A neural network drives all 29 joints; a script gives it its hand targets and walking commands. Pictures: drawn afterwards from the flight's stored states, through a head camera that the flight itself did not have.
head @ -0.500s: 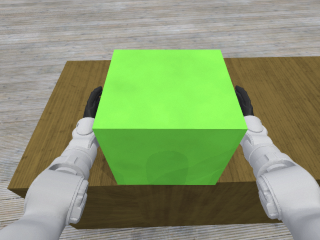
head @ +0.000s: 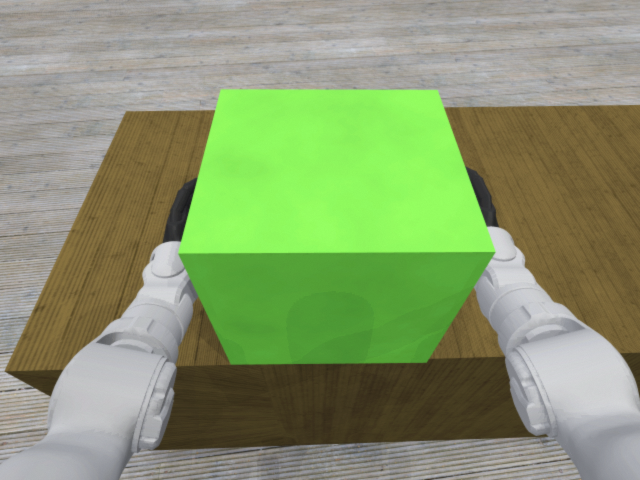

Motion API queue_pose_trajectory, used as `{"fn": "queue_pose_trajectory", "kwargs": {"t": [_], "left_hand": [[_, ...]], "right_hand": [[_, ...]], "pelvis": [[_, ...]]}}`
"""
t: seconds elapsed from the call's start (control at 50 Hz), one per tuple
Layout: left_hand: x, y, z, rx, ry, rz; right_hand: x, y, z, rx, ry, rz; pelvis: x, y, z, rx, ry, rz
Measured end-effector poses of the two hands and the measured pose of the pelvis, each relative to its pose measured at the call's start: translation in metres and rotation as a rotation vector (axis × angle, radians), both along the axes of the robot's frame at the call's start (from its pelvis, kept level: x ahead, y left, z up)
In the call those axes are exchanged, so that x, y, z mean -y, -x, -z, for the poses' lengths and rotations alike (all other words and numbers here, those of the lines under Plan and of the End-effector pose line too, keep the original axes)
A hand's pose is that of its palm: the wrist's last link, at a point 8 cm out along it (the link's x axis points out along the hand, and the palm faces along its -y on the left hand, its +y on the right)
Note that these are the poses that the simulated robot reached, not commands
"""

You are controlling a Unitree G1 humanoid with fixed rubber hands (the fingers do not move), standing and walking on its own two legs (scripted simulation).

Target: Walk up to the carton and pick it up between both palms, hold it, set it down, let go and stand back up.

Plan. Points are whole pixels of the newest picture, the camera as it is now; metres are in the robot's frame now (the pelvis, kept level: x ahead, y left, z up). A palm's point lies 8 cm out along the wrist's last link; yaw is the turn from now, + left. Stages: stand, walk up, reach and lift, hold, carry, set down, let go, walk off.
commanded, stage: reach and lift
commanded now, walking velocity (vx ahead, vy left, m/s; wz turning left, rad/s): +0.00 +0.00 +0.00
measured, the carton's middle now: (329, 233) +0.46 -0.01 +0.03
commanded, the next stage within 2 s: none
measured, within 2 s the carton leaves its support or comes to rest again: leaves its support in 0.82 s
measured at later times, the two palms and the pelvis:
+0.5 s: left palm (182, 239) +0.43 +0.18 +0.06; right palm (478, 226) +0.43 -0.21 +0.07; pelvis +0.00 +0.01 +0.01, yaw +0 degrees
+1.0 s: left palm (173, 242) +0.41 +0.19 +0.08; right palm (481, 239) +0.40 -0.20 +0.08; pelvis +0.02 +0.02 +0.02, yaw +1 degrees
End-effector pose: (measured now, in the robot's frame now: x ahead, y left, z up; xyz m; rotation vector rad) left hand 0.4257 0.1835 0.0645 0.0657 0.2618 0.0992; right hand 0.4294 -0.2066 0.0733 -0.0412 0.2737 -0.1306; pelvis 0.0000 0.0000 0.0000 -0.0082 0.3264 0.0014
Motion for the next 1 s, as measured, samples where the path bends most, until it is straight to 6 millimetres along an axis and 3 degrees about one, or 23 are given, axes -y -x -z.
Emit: {"fn": "queue_pose_trajectory", "kwargs": {"t": [0.62, 1.0], "left_hand": [[0.0, 0.0, 0.001, 0.013, 0.02, 0.005], [-0.005, 0.015, -0.013, 0.075, -0.003, 0.036]], "right_hand": [[-0.001, 0.003, -0.002, 0.006, 0.032, -0.006], [-0.006, 0.028, -0.008, 0.069, 0.053, 0.0]], "pelvis": [[-0.006, -0.007, -0.009, 0.029, 0.006, -0.003], [-0.016, -0.017, -0.024, 0.139, 0.005, -0.026]]}}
